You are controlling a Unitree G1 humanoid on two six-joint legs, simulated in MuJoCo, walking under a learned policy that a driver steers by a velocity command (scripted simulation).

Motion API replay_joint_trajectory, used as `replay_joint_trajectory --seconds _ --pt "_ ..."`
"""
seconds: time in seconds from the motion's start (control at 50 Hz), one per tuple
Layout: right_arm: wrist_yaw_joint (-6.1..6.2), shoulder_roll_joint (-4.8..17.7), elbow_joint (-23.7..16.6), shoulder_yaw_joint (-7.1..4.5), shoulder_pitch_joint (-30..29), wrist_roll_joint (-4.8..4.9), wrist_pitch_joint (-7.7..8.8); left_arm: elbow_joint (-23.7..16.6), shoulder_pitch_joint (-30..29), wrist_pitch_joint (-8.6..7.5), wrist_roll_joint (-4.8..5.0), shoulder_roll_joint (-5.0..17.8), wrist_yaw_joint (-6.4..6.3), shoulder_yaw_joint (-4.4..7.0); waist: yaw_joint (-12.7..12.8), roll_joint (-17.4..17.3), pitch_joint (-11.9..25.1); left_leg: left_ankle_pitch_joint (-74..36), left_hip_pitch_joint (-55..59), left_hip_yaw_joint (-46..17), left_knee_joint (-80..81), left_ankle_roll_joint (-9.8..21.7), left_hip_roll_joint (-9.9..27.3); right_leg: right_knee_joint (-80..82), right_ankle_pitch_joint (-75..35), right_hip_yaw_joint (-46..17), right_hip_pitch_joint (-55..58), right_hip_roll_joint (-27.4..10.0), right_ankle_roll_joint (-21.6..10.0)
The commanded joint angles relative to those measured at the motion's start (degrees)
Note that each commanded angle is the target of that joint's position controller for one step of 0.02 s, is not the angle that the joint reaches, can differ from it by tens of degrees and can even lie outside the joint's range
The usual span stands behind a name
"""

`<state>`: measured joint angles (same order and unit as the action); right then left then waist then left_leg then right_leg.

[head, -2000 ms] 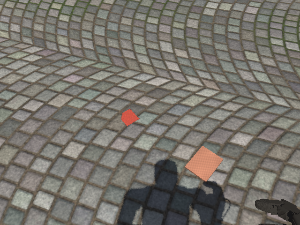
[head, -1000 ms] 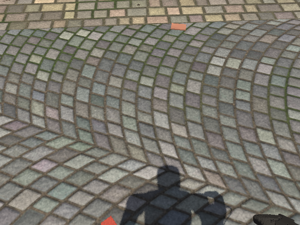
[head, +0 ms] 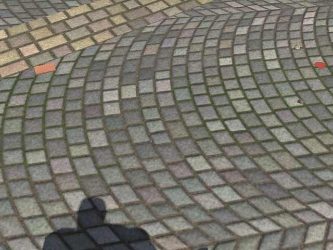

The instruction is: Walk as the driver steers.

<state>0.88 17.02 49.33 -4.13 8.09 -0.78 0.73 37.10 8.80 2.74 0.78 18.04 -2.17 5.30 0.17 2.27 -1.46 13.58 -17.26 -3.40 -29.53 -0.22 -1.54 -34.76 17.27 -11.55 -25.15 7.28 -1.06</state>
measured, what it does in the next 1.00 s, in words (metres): walks ahead: right foot, then left foot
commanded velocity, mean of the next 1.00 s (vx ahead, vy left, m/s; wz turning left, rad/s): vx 0.35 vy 0.00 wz -0.18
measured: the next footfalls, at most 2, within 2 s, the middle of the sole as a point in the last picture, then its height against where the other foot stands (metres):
right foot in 0.44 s outside the picture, level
left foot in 0.96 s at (191, 241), level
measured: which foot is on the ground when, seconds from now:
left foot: down 0.00-0.44, up 0.46-0.94, down 0.96-1.00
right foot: up 0.00-0.42, down 0.44-0.96, up 0.98-1.00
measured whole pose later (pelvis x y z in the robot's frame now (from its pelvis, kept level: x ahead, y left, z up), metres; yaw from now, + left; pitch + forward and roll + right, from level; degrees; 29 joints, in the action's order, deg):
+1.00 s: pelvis +0.33 -0.13 -0.02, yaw -7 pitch +3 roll +0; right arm -3.5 16.9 39.1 -2.8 3.6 0.0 4.1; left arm 43.3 19.2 -2.8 -0.7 16.6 -1.8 3.0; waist 1.9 -0.7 -3.7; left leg 5.0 -31.3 2.6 -33.0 6.1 -4.5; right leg -55.9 29.4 3.3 -6.9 0.7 2.3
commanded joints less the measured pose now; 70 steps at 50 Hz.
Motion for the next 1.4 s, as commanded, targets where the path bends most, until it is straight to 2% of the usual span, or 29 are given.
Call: replay_joint_trajectory --seconds 0.02,0.04,0.08,0.22,0.36,0.42,0.44,0.46,0.48,0.5,0.52,0.58,0.7,0.8,0.86,0.9,0.94,0.96,0.98,1.0,1.02,1.04,1.06,1.1,1.18,1.28,1.36,1.38,1.4 --pt "0.58 10.31 -5.36 -2.22 -2.29 -2.16 0.66 -4.65 2.21 -1.38 -0.40 10.53 0.27 3.12 1.40 -13.74 3.82 -11.54 5.92 -23.32 14.90 15.14 24.12 -24.89 14.46 1.02 -9.98 -2.49 1.82" --pt "0.96 7.92 -5.90 -1.73 -4.34 -1.01 0.66 -3.01 3.89 -1.02 -0.19 10.75 0.46 3.48 2.20 -10.53 3.88 -4.89 6.38 -17.13 14.67 11.73 19.98 -27.66 9.35 2.28 -10.20 -3.31 2.28" --pt "1.65 6.88 -5.86 -1.23 -3.28 1.07 0.61 -2.27 4.38 -0.21 -0.56 7.40 0.57 2.56 0.69 -11.16 2.11 6.79 9.83 -12.79 16.32 9.09 16.58 -32.60 2.94 4.41 -15.36 -4.95 3.73" --pt "1.91 10.06 -4.70 -2.06 7.27 0.76 1.78 -6.81 -4.19 -2.33 0.30 3.79 2.02 0.62 -5.87 -10.96 0.09 10.37 18.89 -6.87 20.76 10.09 18.50 -19.84 -1.59 9.44 -19.17 -9.95 5.39" --pt "-0.84 12.30 -4.51 -3.21 7.41 2.21 2.80 -7.94 -3.78 -2.96 0.56 2.53 3.80 -0.46 -4.55 -10.79 -2.08 5.83 9.97 1.86 20.18 9.77 19.26 -4.04 0.54 14.35 -2.39 -10.72 0.69" --pt "-1.99 11.02 -3.71 -2.57 6.08 3.09 2.55 -4.34 5.11 -3.04 0.46 3.60 3.66 0.39 1.42 -7.66 0.18 0.26 3.21 5.62 11.86 8.08 18.13 5.67 -3.95 17.64 15.17 -6.85 -2.96" --pt "-2.21 8.03 -3.39 -1.34 6.62 2.19 2.85 -2.01 12.57 -2.92 0.75 6.68 3.14 2.07 5.10 -3.92 4.38 -6.23 -0.91 10.00 0.31 5.76 14.90 7.22 -4.03 15.70 26.59 -6.39 -4.45" --pt "-2.44 2.86 -5.79 0.65 4.89 -0.47 3.34 -0.81 20.97 -2.86 0.25 12.25 2.21 3.25 7.57 11.09 9.44 9.49 -13.60 14.36 -23.30 1.14 9.62 10.79 -5.80 -3.43 38.50 -19.78 -8.11" --pt "-2.33 3.62 -8.52 0.51 4.60 0.88 4.79 -2.85 18.98 -3.96 0.13 16.01 2.57 3.23 5.44 17.20 11.63 20.32 -30.47 7.12 -37.96 -0.68 2.20 20.04 6.47 -29.05 41.74 -29.84 -18.02" --pt "-2.43 9.16 -8.57 -0.80 1.65 2.91 5.69 -2.83 17.51 -5.36 0.11 11.33 3.27 2.00 6.82 8.84 7.97 17.07 -34.31 1.95 -43.73 0.16 5.59 21.57 7.71 -26.05 38.44 -29.46 -18.04" --pt "-2.71 9.63 -8.72 -1.04 1.03 3.59 6.05 -2.52 15.37 -6.10 -0.23 8.68 3.45 1.01 5.09 8.75 4.38 11.72 -35.14 1.90 -42.96 1.63 7.75 20.83 5.03 -18.72 35.09 -26.95 -16.03" --pt "-2.91 7.84 -6.04 -0.98 3.44 1.44 5.33 -3.28 7.96 -6.56 -0.78 5.12 3.23 -0.41 0.37 3.73 0.65 -0.24 -27.36 1.31 -35.16 1.38 10.81 23.80 -9.90 -5.21 24.69 -20.97 -12.03" --pt "-3.26 3.57 -6.82 0.33 -0.26 2.12 3.63 -0.15 9.55 -7.99 -1.34 5.39 1.99 -0.17 0.77 0.68 -1.66 -15.04 -26.00 0.90 -20.49 -0.65 7.80 27.42 -23.74 9.54 21.77 -18.45 -9.58" --pt "-4.51 1.88 -10.35 1.32 -8.41 2.31 4.02 3.14 12.56 -8.32 -0.86 6.42 1.40 0.26 3.73 0.33 -5.43 -22.66 -22.68 3.14 -6.12 1.54 4.74 29.72 -23.13 15.61 23.66 -19.71 -7.49" --pt "-5.73 2.06 -12.47 1.30 -10.57 1.93 4.44 4.38 12.81 -7.22 -0.63 6.99 0.85 0.47 3.37 0.48 -5.19 -18.20 -22.41 5.46 -1.91 3.66 2.60 24.28 -37.90 17.91 30.18 -20.96 -6.23" --pt "-6.06 4.22 -12.59 0.22 -6.77 1.25 4.37 3.86 11.73 -5.98 -0.88 8.78 -0.36 0.85 0.88 3.96 -0.10 -12.85 -16.25 9.41 -2.74 5.12 -1.65 13.83 -62.55 19.12 33.51 -20.37 -4.09" --pt "-5.12 8.84 -10.05 -2.11 7.27 1.33 4.19 2.69 9.75 -5.10 -0.77 9.83 -1.10 0.88 -6.41 4.17 8.35 -16.40 3.06 9.02 0.65 7.86 -4.63 -6.99 -67.07 20.40 27.68 -17.85 -1.14" --pt "-3.82 12.37 -9.69 -3.02 13.66 0.98 3.65 1.27 10.42 -5.78 -1.56 7.72 -0.95 -0.07 -8.67 -2.63 14.52 -32.03 20.85 -2.26 -0.06 11.64 3.76 -25.01 -42.50 20.11 13.79 -13.98 1.71" --pt "-3.28 16.72 -11.78 -3.25 10.79 0.08 3.62 -0.11 19.20 -7.05 -2.78 0.23 0.47 -2.46 -1.24 -18.50 24.61 -52.59 43.57 -33.14 -2.75 27.12 23.11 -51.76 20.58 13.85 -10.35 -1.13 6.85" --pt "-2.99 13.33 -12.57 -2.78 11.96 0.25 2.91 0.87 16.81 -8.40 -1.35 7.14 1.63 -1.56 -6.15 -7.79 34.17 -45.09 43.56 -36.43 2.00 27.69 22.88 -56.26 18.78 1.42 -11.41 -3.32 5.68" --pt "-2.73 11.11 -13.68 -2.23 7.90 0.63 2.54 -1.49 9.81 -8.54 0.76 8.51 1.79 -1.19 -5.96 -5.51 25.67 -39.68 36.32 -27.79 3.36 24.11 19.90 -52.61 15.69 1.42 -13.37 -6.79 4.48" --pt "-2.55 9.47 -13.75 -1.89 4.51 1.64 2.32 -2.51 6.85 -8.37 0.13 7.59 1.31 -1.47 -3.51 0.09 14.60 -36.51 24.01 -21.86 6.04 21.01 16.25 -46.23 12.75 4.05 -14.69 -8.68 4.08" --pt "-2.13 7.64 -14.36 -1.30 2.17 2.12 2.05 -2.36 5.70 -7.50 -0.93 7.82 0.56 -1.13 -1.81 1.40 10.10 -33.85 15.43 -18.81 8.04 19.41 14.21 -41.60 11.03 4.94 -12.89 -10.18 4.28" --pt "-1.97 8.52 -14.85 -1.63 0.15 0.79 1.53 -2.23 8.16 -5.73 -1.43 7.02 0.22 -1.10 1.46 -2.04 5.59 -32.70 1.97 -16.51 11.66 19.03 11.52 -35.84 9.15 6.02 -5.90 -10.31 4.93" --pt "-1.03 10.45 -14.17 -2.47 -0.33 0.86 0.90 -1.66 8.95 -4.78 -2.14 4.06 -0.91 -2.03 2.09 -4.86 9.31 -39.82 -2.13 -12.41 9.55 17.11 8.90 -23.25 2.84 7.53 -2.57 -8.81 7.18" --pt "0.50 10.26 -14.73 -2.50 -1.18 1.86 -1.83 -3.39 2.42 -4.09 -1.26 4.07 -0.28 -1.84 0.02 -8.70 9.69 -11.88 -2.72 -16.23 8.92 12.51 5.84 -11.80 -4.71 6.18 -0.45 -6.89 7.18" --pt "0.44 9.45 -15.21 -2.33 -0.47 1.86 -2.59 -3.92 1.39 -5.51 -0.80 4.90 0.63 -1.01 -0.28 -11.80 8.59 -11.73 2.20 -22.69 4.27 10.98 6.40 1.59 -3.16 5.45 3.22 -5.46 5.39" --pt "0.51 8.70 -15.50 -2.08 -1.19 2.26 -2.75 -3.27 3.28 -6.00 -0.75 4.95 0.79 -0.66 1.18 -11.95 8.37 -12.28 2.26 -23.08 1.93 9.45 5.25 9.55 -8.09 6.00 7.32 -5.83 4.33" --pt "0.57 6.69 -15.69 -1.48 0.27 2.24 -2.77 -3.05 4.50 -6.30 -1.23 7.19 0.61 0.08 0.87 -9.45 8.94 -5.54 -0.51 -21.47 -2.50 6.73 2.80 13.94 -13.17 2.64 13.37 -11.57 2.10"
